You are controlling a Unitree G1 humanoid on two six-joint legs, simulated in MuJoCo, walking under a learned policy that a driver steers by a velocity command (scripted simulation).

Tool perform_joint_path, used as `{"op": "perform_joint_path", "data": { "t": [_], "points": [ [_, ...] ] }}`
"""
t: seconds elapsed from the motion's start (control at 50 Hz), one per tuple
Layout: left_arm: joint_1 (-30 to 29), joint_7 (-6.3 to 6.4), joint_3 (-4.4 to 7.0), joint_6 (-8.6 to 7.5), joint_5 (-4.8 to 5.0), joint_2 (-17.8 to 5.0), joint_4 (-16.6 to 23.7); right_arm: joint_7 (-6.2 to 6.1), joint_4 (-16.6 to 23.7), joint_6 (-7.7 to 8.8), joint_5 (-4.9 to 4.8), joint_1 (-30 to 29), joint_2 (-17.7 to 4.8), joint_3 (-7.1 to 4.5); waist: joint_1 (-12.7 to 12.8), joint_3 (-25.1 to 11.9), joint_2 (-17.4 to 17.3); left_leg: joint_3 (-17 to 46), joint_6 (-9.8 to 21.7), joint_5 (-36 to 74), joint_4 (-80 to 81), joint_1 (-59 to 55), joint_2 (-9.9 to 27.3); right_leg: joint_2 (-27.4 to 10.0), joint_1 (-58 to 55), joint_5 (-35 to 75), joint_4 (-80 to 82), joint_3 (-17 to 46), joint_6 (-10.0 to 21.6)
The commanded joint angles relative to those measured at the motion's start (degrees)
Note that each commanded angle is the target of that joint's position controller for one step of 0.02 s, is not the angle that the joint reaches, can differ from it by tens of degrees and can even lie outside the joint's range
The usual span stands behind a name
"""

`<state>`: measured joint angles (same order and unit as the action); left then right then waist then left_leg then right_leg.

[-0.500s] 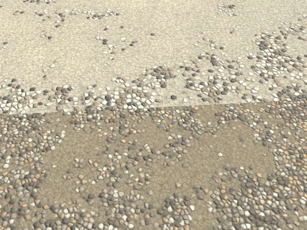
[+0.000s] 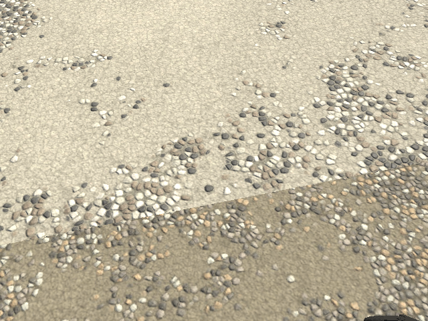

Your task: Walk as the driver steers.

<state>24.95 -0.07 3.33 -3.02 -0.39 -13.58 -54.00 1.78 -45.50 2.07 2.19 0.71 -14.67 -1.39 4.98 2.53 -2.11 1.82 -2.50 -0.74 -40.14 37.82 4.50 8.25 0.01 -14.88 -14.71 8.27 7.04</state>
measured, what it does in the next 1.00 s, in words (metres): walks ahead, turning right: left foot, then right foot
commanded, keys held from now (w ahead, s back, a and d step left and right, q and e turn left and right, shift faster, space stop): w+e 1.00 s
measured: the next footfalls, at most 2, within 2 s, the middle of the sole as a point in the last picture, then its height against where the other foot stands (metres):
left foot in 0.12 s outside the picture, level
right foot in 0.66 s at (299, 320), level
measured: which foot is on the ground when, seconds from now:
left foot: up 0.00-0.10, down 0.12-0.68, up 0.70-1.00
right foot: down 0.00-0.12, up 0.14-0.64, down 0.66-1.00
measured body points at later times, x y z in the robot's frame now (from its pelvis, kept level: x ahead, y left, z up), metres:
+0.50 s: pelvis +0.28 +0.02 +0.00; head +0.31 +0.02 +0.45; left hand +0.52 +0.21 -0.11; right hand +0.20 -0.24 -0.13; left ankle +0.23 +0.13 -0.74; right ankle +0.37 -0.14 -0.68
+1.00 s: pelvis +0.52 -0.13 +0.00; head +0.54 -0.16 +0.45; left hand +0.68 +0.11 -0.11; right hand +0.52 -0.43 -0.11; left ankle +0.73 -0.05 -0.67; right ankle +0.44 -0.13 -0.74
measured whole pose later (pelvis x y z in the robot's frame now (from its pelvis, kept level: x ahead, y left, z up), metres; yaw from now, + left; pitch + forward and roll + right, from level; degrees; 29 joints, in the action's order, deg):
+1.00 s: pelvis +0.52 -0.13 +0.00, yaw -36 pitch +2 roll +0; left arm 23.2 -0.6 3.7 -2.4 -0.1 -15.7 -48.0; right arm 1.2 -41.1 0.3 2.7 6.8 -15.9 -2.2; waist 3.3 2.4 -2.4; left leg 2.0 -3.4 -7.1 -49.9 39.1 7.1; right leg 8.9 4.4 -12.5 -16.3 6.1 7.8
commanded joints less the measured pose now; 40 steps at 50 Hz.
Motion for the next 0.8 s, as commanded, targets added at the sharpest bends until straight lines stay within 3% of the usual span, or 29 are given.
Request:
{"op": "perform_joint_path", "data": {
  "t": [0.02,0.06,0.08,0.1,0.12,0.14,0.16,0.18,0.2,0.22,0.24,0.28,0.34,0.46,0.54,0.6,0.64,0.66,0.68,0.7,0.72,0.74,0.76,0.8],
  "points": [
    [4.5,0.84,2.00,-0.25,-0.51,-9.4,2.0,0.04,7.2,1.26,-0.48,-9.1,-4.1,-0.34,0.9,1.2,5.8,-1.7,0.7,-0.3,4.3,0.7,-3.1,-15.3,-1.7,29.9,-1.1,11.5,5.4],
    [2.5,1.41,2.31,-0.23,-0.65,-10.5,2.8,-0.18,7.4,1.73,-0.68,-6.4,-5.3,-0.54,-1.3,0.5,6.6,-0.8,2.1,-2.6,8.7,-5.8,-4.1,-15.8,-1.7,33.5,-3.8,12.6,3.8],
    [0.2,1.43,2.49,-0.30,-0.68,-11.2,3.5,-0.54,6.4,2.00,-0.82,-2.1,-6.3,-0.92,-3.6,-0.9,7.0,-1.1,3.1,-5.1,10.8,-13.2,-5.4,-15.0,0.3,38.8,-7.0,12.1,2.4],
    [-0.8,1.06,2.61,-0.56,-0.67,-11.8,3.9,-1.18,4.4,2.41,-0.92,4.6,-8.0,-1.67,-6.2,-4.6,6.4,-1.7,4.2,-6.7,12.2,-22.4,-6.9,-13.4,1.6,44.3,-13.9,11.5,1.2],
    [-1.9,0.41,2.59,-1.05,-0.11,-11.7,4.3,-2.02,2.8,3.17,-0.55,12.9,-9.9,-2.40,-10.5,-9.5,3.9,0.3,6.0,-5.4,15.0,-34.9,-3.9,-10.2,6.4,40.7,-25.1,9.2,-0.1],
    [-1.1,0.01,1.41,-1.60,0.51,-7.2,6.4,-3.24,2.7,3.40,0.92,22.2,-14.3,-3.35,-12.9,-18.8,-2.6,14.5,8.5,-16.7,15.4,-48.5,10.7,-6.8,14.3,20.4,-41.0,5.1,-0.9],
    [6.6,0.13,0.89,-1.07,2.12,-3.7,7.6,-3.07,3.0,2.53,1.39,19.5,-17.8,-4.28,-7.2,-23.0,-16.7,40.7,15.2,-17.9,22.2,-57.4,22.8,1.2,31.1,-18.3,-54.5,-0.8,-2.3],
    [4.5,0.80,1.42,-0.01,-0.16,-8.9,5.6,-2.66,3.8,1.84,0.34,15.7,-11.9,-3.62,-6.2,-15.6,-5.5,39.2,14.4,-23.7,22.9,-50.0,20.2,-5.0,35.6,-13.2,-58.7,-0.8,-1.7],
    [0.0,0.22,1.65,0.24,-0.63,-9.0,5.9,-2.49,4.3,1.86,-0.17,12.3,-7.2,-2.44,-6.1,-8.4,-0.2,28.9,13.2,-20.7,24.0,-41.9,17.2,-6.8,34.9,-7.4,-57.3,-1.6,-2.0],
    [-2.2,-0.25,1.48,0.42,-0.65,-7.8,6.4,-2.28,4.0,2.00,0.09,11.0,-5.3,-1.90,-5.4,-5.0,1.2,21.4,12.1,-13.7,25.5,-36.8,14.5,-8.5,33.8,-4.6,-55.5,-2.3,-2.5],
    [-3.4,-0.82,1.53,0.96,-1.27,-7.3,6.7,-2.40,3.3,2.29,0.00,11.7,-5.0,-1.71,-5.1,-3.4,-1.0,15.9,11.3,-8.9,26.6,-33.9,12.4,-9.8,33.0,-3.8,-53.9,-2.8,-2.9],
    [-3.6,-1.81,1.38,2.30,-1.61,-6.3,7.2,-2.15,1.8,3.33,-0.64,13.6,-5.0,-1.73,-4.1,-2.8,-3.8,9.5,10.6,-1.1,27.9,-31.2,10.6,-10.4,31.6,-2.9,-53.0,-3.8,-3.5],
    [-8.4,-2.84,0.99,3.19,-1.68,-5.3,9.5,-1.76,0.7,4.44,-1.30,15.6,-5.6,-2.14,-4.0,-2.0,-3.3,3.5,11.3,5.0,29.9,-32.2,10.9,-11.5,36.5,0.8,-51.7,-4.7,-4.1],
    [-20.7,-4.28,-0.47,2.65,-1.45,-3.5,14.2,-1.75,-1.3,4.14,-1.13,18.5,-5.9,-2.40,-5.9,1.0,-2.7,-7.9,10.2,9.6,31.2,-33.1,8.1,-11.9,38.0,13.1,-34.8,-9.1,-4.8],
    [-26.9,-4.89,-1.04,2.46,-1.82,-3.6,16.8,-2.32,-2.9,3.54,-1.18,21.9,-7.9,-2.93,-7.6,2.3,-2.6,-11.2,9.3,13.8,29.9,-37.9,10.2,-11.0,34.9,11.7,-24.5,-13.3,-2.6],
    [-25.7,-4.28,-0.55,2.53,-2.34,-4.8,17.1,-2.92,-3.9,2.28,-1.01,23.3,-9.8,-3.29,-6.3,0.3,-3.7,-14.3,8.2,34.1,21.1,-42.9,11.1,-7.0,29.4,3.4,-21.0,-16.3,0.5],
    [-15.7,-3.46,0.68,1.94,-2.55,-6.8,14.4,-3.14,-3.9,1.11,-1.04,23.3,-11.4,-3.54,-1.9,-6.0,-3.6,-15.7,7.8,41.7,4.5,-42.0,11.1,-2.7,17.2,-0.3,-17.5,-16.6,3.5],
    [-5.8,-2.57,2.00,1.54,-3.06,-9.2,11.3,-3.05,-2.9,0.83,-1.00,22.5,-11.2,-3.42,2.6,-11.5,-0.4,-16.7,6.1,31.6,-10.0,-33.7,9.9,-3.7,3.2,0.4,-13.9,-12.7,5.7],
    [-2.8,-1.61,3.77,1.70,-3.23,-15.8,11.3,-2.14,0.8,1.13,-1.62,24.7,-5.2,-2.05,1.0,-18.2,11.3,-16.5,3.1,-7.8,-29.8,-11.5,4.2,-20.9,-15.6,-6.9,-12.3,12.2,11.5],
    [-2.5,-1.23,4.42,2.32,-1.24,-18.6,13.1,-1.67,4.0,1.54,-1.14,20.5,-7.2,-2.57,1.4,-21.8,12.3,-6.4,1.2,-32.1,-41.9,1.8,-5.2,-29.5,-20.0,-1.2,-3.2,37.5,16.9],
    [-2.8,-0.65,4.19,2.73,-0.58,-16.9,11.7,-1.47,5.4,1.84,-0.90,13.9,-8.4,-2.77,2.1,-14.0,5.6,-0.7,1.8,-25.8,-41.6,7.5,-1.5,-26.9,-16.3,5.0,-2.5,27.4,15.2],
    [-5.3,-0.23,3.45,2.50,-0.13,-13.9,11.0,-1.38,5.4,2.51,-1.38,13.9,-7.1,-2.13,-0.4,-7.3,4.0,-1.0,2.1,-20.5,-36.6,6.2,0.8,-25.0,-7.9,11.7,-2.1,19.7,13.4],
    [-8.0,-0.06,2.79,2.06,-0.13,-11.5,11.1,-1.46,4.3,2.51,-1.09,15.0,-6.9,-2.15,-3.3,-3.8,1.7,-0.9,2.1,-18.9,-31.0,2.0,2.5,-21.3,-0.9,17.9,-1.3,14.3,10.7],
    [-11.2,0.03,1.91,1.14,0.30,-9.2,11.7,-1.26,3.5,0.57,0.62,18.0,-6.6,-2.11,-6.8,-3.6,2.7,-0.6,0.9,-18.4,-26.6,-4.9,3.4,-16.9,6.5,24.0,0.1,8.5,9.1]
  ]
}}
Velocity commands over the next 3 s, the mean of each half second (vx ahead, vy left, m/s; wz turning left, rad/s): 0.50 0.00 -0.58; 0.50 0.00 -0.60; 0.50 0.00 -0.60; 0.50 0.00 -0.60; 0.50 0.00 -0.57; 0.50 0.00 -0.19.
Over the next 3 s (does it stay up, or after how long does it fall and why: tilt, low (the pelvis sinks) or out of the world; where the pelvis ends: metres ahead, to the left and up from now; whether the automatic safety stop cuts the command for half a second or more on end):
stays up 0.93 -1.04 0.00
